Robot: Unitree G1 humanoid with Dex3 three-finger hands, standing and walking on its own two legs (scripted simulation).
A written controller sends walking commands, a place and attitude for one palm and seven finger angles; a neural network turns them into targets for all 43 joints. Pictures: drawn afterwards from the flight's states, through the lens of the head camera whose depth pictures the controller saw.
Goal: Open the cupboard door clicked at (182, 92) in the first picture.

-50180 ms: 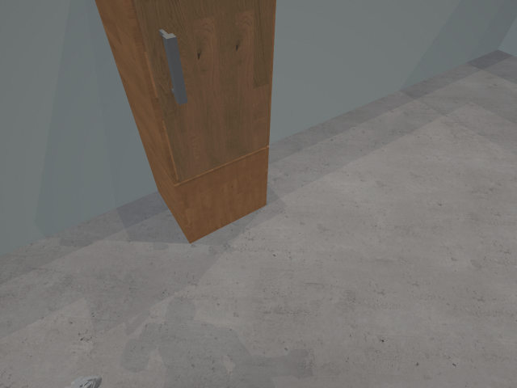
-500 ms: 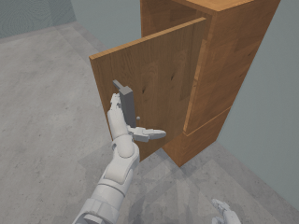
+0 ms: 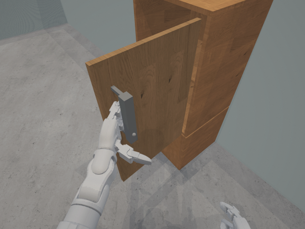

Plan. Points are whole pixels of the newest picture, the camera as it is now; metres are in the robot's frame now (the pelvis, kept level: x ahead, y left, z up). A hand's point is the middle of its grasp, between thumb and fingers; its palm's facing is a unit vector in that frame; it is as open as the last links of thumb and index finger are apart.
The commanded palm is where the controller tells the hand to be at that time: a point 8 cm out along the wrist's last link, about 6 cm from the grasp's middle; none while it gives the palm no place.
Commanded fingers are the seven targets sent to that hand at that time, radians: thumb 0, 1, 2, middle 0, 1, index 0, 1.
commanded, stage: slide the hand sideways off the handle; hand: left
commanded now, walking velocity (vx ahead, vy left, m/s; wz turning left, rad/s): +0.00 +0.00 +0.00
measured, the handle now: (124, 115) +0.39 +0.11 +0.10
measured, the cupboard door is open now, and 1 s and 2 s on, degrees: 94 94 94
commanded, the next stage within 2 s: draw the hand back to the body in 0.68 s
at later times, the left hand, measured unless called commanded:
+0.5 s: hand (112, 151) +0.28 +0.12 +0.09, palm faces +0.00 -1.00 -0.02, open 16.1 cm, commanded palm +0.24 +0.19 +0.09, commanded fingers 0.00 -0.50 0.30 -0.15 -0.30 -0.15 -0.30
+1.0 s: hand (91, 157) +0.25 +0.16 +0.11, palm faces +0.02 -1.00 -0.04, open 16.3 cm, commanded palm +0.22 +0.22 +0.11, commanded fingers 0.00 -0.50 0.30 -0.15 -0.30 -0.15 -0.30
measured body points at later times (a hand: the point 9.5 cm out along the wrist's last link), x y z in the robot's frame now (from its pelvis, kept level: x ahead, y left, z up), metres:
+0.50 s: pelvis +0.03 -0.03 +0.00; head +0.03 -0.05 +0.45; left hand +0.27 +0.17 +0.10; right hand +0.23 -0.24 -0.08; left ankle +0.02 +0.10 -0.72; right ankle +0.02 -0.11 -0.72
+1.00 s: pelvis +0.02 -0.01 +0.00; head +0.02 -0.03 +0.45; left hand +0.24 +0.21 +0.11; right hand +0.21 -0.23 -0.08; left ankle +0.02 +0.10 -0.72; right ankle +0.02 -0.11 -0.72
